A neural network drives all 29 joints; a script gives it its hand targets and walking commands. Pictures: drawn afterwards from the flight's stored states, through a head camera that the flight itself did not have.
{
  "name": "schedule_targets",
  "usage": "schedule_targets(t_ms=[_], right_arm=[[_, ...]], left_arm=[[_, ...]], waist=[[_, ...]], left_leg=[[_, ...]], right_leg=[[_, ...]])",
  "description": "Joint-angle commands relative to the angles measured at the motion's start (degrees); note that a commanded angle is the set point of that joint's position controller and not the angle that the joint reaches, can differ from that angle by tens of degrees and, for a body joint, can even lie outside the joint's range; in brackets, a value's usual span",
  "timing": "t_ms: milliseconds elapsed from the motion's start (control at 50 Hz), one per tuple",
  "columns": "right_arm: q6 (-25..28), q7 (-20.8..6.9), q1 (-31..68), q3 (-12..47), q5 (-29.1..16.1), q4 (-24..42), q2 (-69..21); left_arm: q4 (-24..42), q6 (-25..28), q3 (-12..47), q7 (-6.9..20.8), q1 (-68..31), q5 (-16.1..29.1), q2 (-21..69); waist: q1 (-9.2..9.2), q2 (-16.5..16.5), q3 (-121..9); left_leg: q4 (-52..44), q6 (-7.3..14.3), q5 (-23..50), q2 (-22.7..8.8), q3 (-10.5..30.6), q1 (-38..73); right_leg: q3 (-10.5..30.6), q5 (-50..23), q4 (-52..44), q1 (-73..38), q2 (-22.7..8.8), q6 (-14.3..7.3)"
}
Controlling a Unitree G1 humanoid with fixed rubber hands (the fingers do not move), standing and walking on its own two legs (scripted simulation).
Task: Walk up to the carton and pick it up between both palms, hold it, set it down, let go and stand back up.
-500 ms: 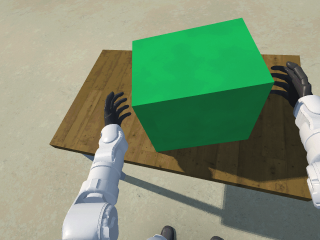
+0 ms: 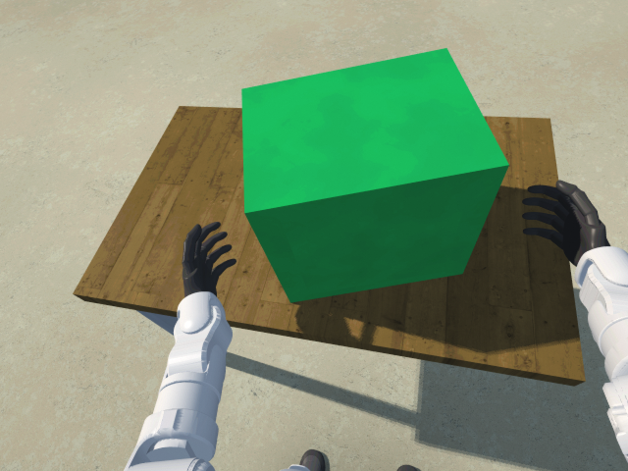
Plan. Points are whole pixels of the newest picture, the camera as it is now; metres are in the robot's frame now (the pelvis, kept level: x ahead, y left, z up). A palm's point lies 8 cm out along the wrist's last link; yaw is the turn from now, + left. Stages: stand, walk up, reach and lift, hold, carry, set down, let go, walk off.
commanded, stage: set down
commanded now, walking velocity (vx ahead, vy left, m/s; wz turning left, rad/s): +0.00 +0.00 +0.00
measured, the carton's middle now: (360, 188) +0.52 +0.06 -0.01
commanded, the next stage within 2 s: none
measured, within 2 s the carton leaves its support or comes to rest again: neither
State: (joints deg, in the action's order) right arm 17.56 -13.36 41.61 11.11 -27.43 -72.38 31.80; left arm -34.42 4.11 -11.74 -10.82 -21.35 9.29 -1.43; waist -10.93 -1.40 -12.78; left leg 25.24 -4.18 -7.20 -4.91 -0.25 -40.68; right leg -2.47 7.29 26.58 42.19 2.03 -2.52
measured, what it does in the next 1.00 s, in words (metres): stands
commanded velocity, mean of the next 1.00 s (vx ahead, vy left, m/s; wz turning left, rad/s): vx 0.00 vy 0.00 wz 0.00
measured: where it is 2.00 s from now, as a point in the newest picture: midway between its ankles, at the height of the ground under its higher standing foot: outside the picture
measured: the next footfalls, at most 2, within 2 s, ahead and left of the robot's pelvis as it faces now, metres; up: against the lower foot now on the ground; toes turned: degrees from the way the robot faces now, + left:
none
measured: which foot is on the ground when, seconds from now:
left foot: down 0.00-1.00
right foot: down 0.00-1.00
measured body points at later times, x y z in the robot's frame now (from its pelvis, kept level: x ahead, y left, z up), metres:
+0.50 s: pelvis +0.01 +0.00 +0.00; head +0.09 -0.02 +0.45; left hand +0.29 +0.25 +0.00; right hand +0.39 -0.26 -0.01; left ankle +0.02 +0.17 -0.73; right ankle +0.03 -0.08 -0.73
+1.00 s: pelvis +0.02 +0.00 +0.01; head +0.08 -0.01 +0.45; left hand +0.25 +0.24 -0.01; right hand +0.31 -0.30 -0.02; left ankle +0.02 +0.17 -0.73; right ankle +0.03 -0.08 -0.73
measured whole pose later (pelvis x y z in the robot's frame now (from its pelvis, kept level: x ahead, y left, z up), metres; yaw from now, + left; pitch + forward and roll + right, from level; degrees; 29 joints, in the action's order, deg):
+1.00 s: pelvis +0.02 +0.00 +0.01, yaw +1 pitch +13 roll +1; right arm 30.7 -18.2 12.1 10.2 -31.0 -63.5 31.9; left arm -17.8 9.4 -6.9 -11.6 7.2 9.3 -1.5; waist -4.0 0.1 -7.5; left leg 25.5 -4.2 -10.9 -4.3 -0.2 -27.7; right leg -2.4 12.0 28.6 29.9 1.5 -2.7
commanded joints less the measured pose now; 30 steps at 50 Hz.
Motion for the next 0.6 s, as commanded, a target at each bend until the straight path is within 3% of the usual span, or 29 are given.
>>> schedule_targets(t_ms=[0,20,40,60,80,100,140,160,180,200,240,280,300,340,360,380,400,440,460,480,500,520,540,580], right_arm=[[5.03,-1.57,20.68,-3.35,-2.91,15.27,17.09],[4.48,-2.09,19.36,-1.9,-3.49,16.03,15.94],[5.69,-2.27,9.71,-2.19,-4.27,21.41,16.76],[5.4,-2.38,12.4,-2.84,-4.28,18.13,17.11],[5.67,-2.74,11.85,-2.95,-4.61,18.89,16.89],[5.08,-2.83,15.23,-3.17,-3.71,17.08,17.16],[5.16,-3.15,14.95,-4.61,-2.97,19.5,18.55],[5.14,-3.01,17.12,-4.29,-3.15,20.25,17.08],[5.78,-3.33,7.77,-3.63,-3.69,23.48,17.12],[6.38,-3.39,6.1,-4.61,-4.04,22.63,18.56],[6.8,-3.11,4.44,-4.39,-4.01,21.16,18.02],[7.44,-3.39,1.69,-3.51,-3.97,21.3,17.54],[7.82,-3.02,4.31,-4.39,-3.74,21.44,17.95],[8.97,-3.13,0.94,-4.25,-3.73,21.97,18.35],[8.78,-3.2,7.21,-5.49,-3.55,20.8,19.41],[8.86,-3.42,5.97,-4.48,-3.86,21.43,17.52],[10.12,-3.4,-1.92,-4.52,-5.19,23.45,18.96],[10.76,-3.63,-0.67,-4.42,-5.03,21.0,19.35],[11.29,-3.79,-7.0,-3.62,-5.5,19.74,19.03],[11.3,-3.89,-0.57,-3.96,-5.37,19.31,19.48],[11.24,-4.08,0.48,-3.27,-5.14,17.73,19.06],[11.85,-4.34,-10.36,-3.06,-5.67,17.47,19.28],[11.98,-4.21,-2.88,-3.07,-5.43,18.13,18.88],[13.02,-4.35,-7.48,-2.22,-5.99,18.32,18.97]], left_arm=[[11.16,4.23,8.6,-0.63,-17.44,1.64,-11.91],[10.4,4.5,10.11,-0.55,-16.92,2.67,-11.54],[17.53,4.29,10.19,-0.76,-5.56,1.93,-9.91],[16.08,4.16,10.56,-0.88,-9.86,1.51,-10.38],[17.68,3.76,9.78,-1.19,-9.4,0.88,-9.68],[13.46,3.49,8.83,-1.01,-13.17,0.57,-11.41],[14.5,2.93,9.36,-1.33,-13.16,0.96,-10.38],[13.85,3.2,8.64,-1.64,-15.51,1.43,-11.62],[17.94,3.34,9.79,-1.74,-4.27,1.38,-8.96],[20.96,3.21,10.93,-1.71,-4.48,1.2,-8.11],[20.44,2.93,9.27,-1.52,-3.93,-0.94,-9.0],[19.9,3.05,7.51,-1.18,0.16,-2.11,-8.73],[19.46,2.99,7.74,-1.12,-2.64,-1.74,-9.39],[22.21,3.2,8.21,-1.17,1.87,-2.24,-7.58],[18.72,4.09,9.01,-1.29,-4.91,-0.76,-9.13],[19.1,4.52,9.2,-1.49,-4.44,0.02,-9.16],[23.97,4.66,10.06,-1.59,4.23,-1.21,-7.71],[24.27,4.93,9.87,-1.63,2.52,-1.37,-7.74],[24.8,5.31,9.43,-1.37,8.16,-2.41,-7.18],[23.14,5.93,9.07,-1.48,2.57,-1.28,-8.16],[21.1,5.98,10.38,-1.62,1.16,-1.04,-8.25],[24.24,5.34,10.7,-1.22,12.2,-2.71,-5.56],[21.98,5.87,10.17,-1.21,5.48,-1.81,-7.25],[24.02,6.84,10.09,-1.26,9.95,-1.85,-7.21]], waist=[[5.12,14.14,-28.01],[5.16,14.53,-26.33],[5.51,15.3,-29.59],[6.18,13.66,-27.4],[5.91,13.43,-28.54],[5.06,13.87,-26.17],[5.79,15.39,-25.3],[4.95,15.22,-25.64],[5.9,15.99,-26.18],[7.31,15.23,-26.63],[6.75,12.85,-26.43],[5.61,14.59,-24.78],[6.75,13.87,-24.08],[7.08,14.07,-23.3],[6.96,13.17,-20.65],[6.68,14.2,-19.74],[7.43,12.87,-21.31],[8.25,12.65,-20.22],[8.25,12.65,-19.37],[7.56,13.62,-18.87],[7.45,12.39,-16.35],[8.94,12.43,-15.57],[7.83,12.55,-15.97],[7.97,13.0,-15.62]], left_leg=[[3.91,2.92,3.88,4.41,-1.67,1.34],[4.08,3.43,1.89,4.14,-1.26,0.42],[4.42,3.05,8.23,3.94,-0.81,5.06],[3.85,2.94,5.41,4.11,-1.02,5.24],[3.96,2.84,6.94,3.96,-0.73,5.82],[3.33,3.41,3.8,4.07,-0.96,3.52],[3.77,3.69,1.46,3.84,-0.39,3.17],[4.37,3.99,-1.24,4.25,-1.22,2.0],[4.68,3.76,3.37,3.95,-0.5,7.1],[4.35,3.59,4.57,4.06,-0.59,8.11],[3.55,3.36,6.05,4.44,-0.36,8.36],[3.48,3.94,6.49,4.61,-0.71,8.51],[4.01,4.03,4.16,4.69,-1.1,7.78],[3.9,3.59,6.68,4.57,-0.43,8.27],[3.05,3.94,2.27,4.8,-0.67,4.82],[3.36,4.28,0.18,4.84,-0.77,4.91],[3.75,3.73,6.27,4.46,-0.35,8.93],[3.44,3.78,5.17,4.81,-0.61,8.51],[3.12,3.51,8.36,4.74,-0.35,11.78],[3.44,3.76,4.89,4.92,-1.1,8.63],[3.5,3.92,2.38,4.89,-0.83,8.18],[3.0,3.35,6.93,4.45,0.13,13.67],[3.24,3.97,3.76,4.9,-0.82,9.46],[3.04,3.9,4.77,5.12,-0.92,10.11]], right_leg=[[7.92,-5.69,2.77,-36.88,-0.08,3.47],[8.4,-1.76,2.88,-36.41,-0.92,3.41],[7.15,-9.58,2.69,-40.38,0.12,3.0],[6.8,-6.24,2.43,-37.3,-0.19,3.0],[7.21,-6.63,2.24,-38.26,-0.17,2.9],[8.04,-3.67,2.32,-36.55,-0.52,2.87],[8.65,0.75,2.04,-36.5,-0.91,2.87],[9.1,4.51,2.01,-35.05,-1.21,2.89],[8.4,0.18,1.73,-38.24,-1.09,2.85],[7.02,-3.46,1.83,-37.65,-0.17,2.61],[8.24,-6.54,1.66,-38.66,-0.75,2.51],[8.42,-8.26,1.85,-40.1,-0.86,2.99],[8.48,-6.11,1.87,-37.97,-1.0,3.29],[9.15,-9.9,2.01,-40.7,-1.5,3.44],[8.77,-6.68,2.47,-38.71,-1.92,3.47],[8.86,-2.03,2.01,-38.15,-2.1,3.59],[8.63,-10.24,2.39,-40.37,-1.5,3.2],[8.23,-12.02,2.31,-39.66,-1.44,3.1],[7.63,-15.34,2.07,-41.08,-0.92,3.07],[7.27,-12.75,2.57,-38.89,-0.89,3.07],[8.3,-9.13,2.38,-37.16,-1.61,2.79],[7.88,-12.96,1.37,-39.55,-1.14,2.87],[8.44,-11.5,1.74,-38.16,-1.65,2.88],[7.89,-14.78,2.56,-40.34,-1.61,3.08]])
